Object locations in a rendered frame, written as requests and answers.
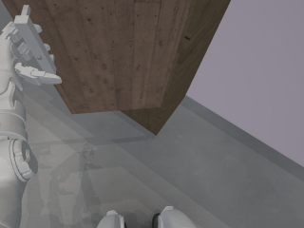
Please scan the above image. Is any handle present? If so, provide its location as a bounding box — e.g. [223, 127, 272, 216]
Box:
[13, 5, 57, 75]

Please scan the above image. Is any robot left thigh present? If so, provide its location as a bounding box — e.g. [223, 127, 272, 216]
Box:
[97, 214, 125, 228]

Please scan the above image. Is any left robot hand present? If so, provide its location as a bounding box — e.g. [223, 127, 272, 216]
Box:
[0, 21, 62, 86]

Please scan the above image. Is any robot left forearm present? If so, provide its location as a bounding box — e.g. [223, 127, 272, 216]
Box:
[0, 70, 29, 143]

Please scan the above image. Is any left robot shin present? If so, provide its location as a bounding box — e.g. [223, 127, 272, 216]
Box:
[106, 210, 118, 216]

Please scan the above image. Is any cupboard door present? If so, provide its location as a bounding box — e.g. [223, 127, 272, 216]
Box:
[1, 0, 192, 114]

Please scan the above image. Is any robot left upper arm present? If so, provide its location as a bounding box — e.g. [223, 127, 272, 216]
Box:
[0, 139, 38, 228]

